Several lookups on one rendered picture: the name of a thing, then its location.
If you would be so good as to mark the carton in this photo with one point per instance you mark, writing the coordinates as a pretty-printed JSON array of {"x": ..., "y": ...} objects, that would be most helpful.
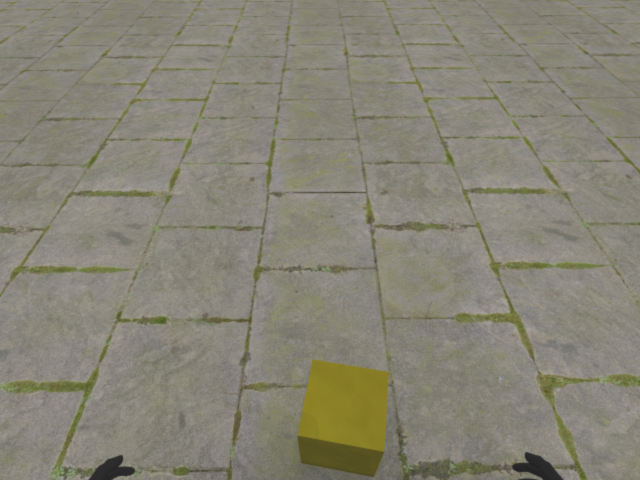
[{"x": 343, "y": 420}]

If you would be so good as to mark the robot right hand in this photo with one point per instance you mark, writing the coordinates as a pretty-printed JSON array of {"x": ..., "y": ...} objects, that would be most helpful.
[{"x": 537, "y": 466}]

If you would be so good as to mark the robot left hand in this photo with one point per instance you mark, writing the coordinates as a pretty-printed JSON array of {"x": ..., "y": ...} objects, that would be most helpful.
[{"x": 110, "y": 469}]

